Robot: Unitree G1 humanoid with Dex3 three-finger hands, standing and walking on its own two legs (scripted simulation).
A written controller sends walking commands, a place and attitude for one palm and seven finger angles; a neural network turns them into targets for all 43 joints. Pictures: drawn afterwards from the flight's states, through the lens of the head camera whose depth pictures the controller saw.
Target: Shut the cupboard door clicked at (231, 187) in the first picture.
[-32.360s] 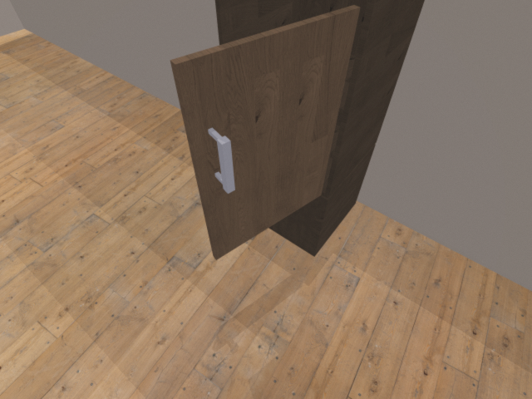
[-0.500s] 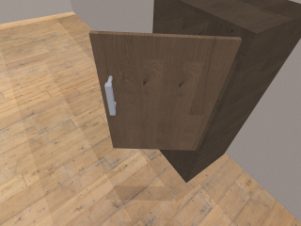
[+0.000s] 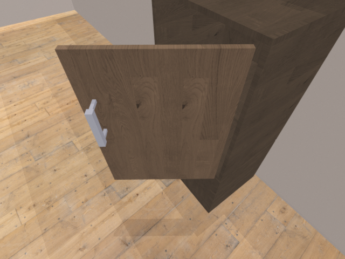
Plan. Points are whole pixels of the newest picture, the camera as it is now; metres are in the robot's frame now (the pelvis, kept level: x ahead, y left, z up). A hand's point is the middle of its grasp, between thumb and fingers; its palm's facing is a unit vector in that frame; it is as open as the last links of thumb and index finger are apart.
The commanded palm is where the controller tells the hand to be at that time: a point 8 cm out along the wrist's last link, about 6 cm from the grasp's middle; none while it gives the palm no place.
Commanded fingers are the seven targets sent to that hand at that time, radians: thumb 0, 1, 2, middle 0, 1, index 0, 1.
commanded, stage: come to a stop and stand still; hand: left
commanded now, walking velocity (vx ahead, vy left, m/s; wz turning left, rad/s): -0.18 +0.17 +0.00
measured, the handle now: (98, 124) +0.44 +0.23 +0.04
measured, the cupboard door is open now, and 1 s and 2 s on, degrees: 54 54 54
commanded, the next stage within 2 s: look again from close up in 0.72 s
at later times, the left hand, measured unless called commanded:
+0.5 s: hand out of the picture +0.01 +0.19 -0.17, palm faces +0.03 -0.97 -0.25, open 7.4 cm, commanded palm none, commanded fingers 0.00 0.90 0.90 -0.20 -0.30 -0.20 -0.30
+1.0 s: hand out of the picture +0.02 +0.17 -0.17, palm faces -0.03 -0.98 -0.18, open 7.4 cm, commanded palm none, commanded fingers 0.00 0.90 0.90 -0.20 -0.30 -0.20 -0.30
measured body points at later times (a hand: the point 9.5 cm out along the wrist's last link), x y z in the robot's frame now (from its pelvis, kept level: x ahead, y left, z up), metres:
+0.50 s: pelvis -0.01 +0.00 +0.00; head -0.02 -0.02 +0.45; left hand +0.01 +0.24 -0.15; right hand +0.09 -0.22 -0.15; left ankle +0.03 +0.10 -0.73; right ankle -0.01 -0.11 -0.73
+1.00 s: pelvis +0.00 +0.00 +0.01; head +0.02 +0.01 +0.46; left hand +0.02 +0.23 -0.15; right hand -0.03 -0.22 -0.15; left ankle +0.03 +0.10 -0.73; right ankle -0.01 -0.11 -0.73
